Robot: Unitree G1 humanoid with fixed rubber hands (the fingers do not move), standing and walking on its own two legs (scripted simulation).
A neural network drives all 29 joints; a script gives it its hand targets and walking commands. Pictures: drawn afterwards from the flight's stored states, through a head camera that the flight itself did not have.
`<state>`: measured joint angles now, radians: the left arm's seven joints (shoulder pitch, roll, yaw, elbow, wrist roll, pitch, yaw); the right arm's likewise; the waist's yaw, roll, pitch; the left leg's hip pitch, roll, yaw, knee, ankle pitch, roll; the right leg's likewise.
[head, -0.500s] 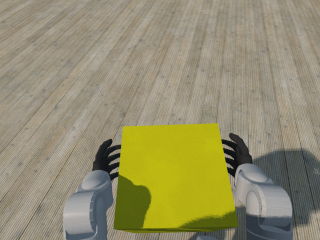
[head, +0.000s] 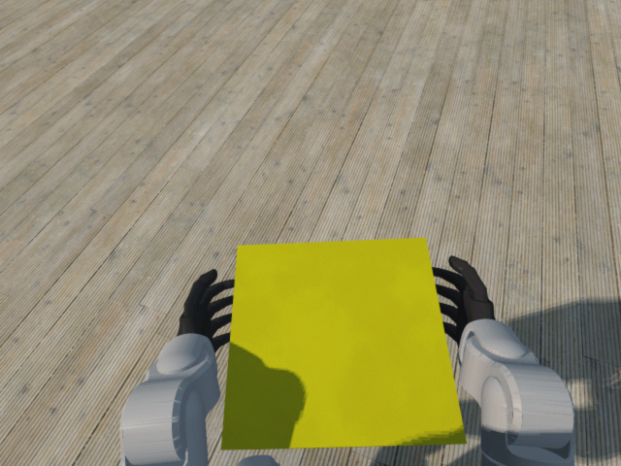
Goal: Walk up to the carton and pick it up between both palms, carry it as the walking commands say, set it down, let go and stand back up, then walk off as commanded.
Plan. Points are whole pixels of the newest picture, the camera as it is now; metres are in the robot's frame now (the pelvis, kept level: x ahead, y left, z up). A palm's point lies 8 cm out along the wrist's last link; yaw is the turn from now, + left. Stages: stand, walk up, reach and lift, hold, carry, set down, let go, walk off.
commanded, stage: carry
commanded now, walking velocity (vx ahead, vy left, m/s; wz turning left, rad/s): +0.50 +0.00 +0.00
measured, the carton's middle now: (334, 357) +0.25 +0.00 -0.01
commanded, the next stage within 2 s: none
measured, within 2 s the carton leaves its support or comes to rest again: neither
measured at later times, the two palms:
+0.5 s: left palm (223, 122) +0.62 +0.18 +0.08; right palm (403, 118) +0.60 -0.12 +0.09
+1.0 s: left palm (258, 45) +0.87 +0.14 +0.08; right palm (403, 40) +0.87 -0.16 +0.08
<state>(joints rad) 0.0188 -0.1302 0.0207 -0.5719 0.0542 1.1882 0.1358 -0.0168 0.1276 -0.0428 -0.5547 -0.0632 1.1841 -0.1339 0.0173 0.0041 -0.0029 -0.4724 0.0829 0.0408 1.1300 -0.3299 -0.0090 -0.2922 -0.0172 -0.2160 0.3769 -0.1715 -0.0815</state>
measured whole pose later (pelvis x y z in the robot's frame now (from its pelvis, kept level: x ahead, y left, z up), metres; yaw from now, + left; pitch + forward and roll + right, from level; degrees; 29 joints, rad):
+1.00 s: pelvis +0.61 +0.00 -0.01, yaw -1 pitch +4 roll +1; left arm -0.02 -0.13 0.02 -0.58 0.07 1.18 0.13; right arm -0.06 0.13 -0.05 -0.57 -0.06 1.19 -0.14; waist 0.00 0.02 0.01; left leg -0.36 0.06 0.05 0.67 -0.48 -0.04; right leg -0.37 -0.02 -0.20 0.45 -0.15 -0.09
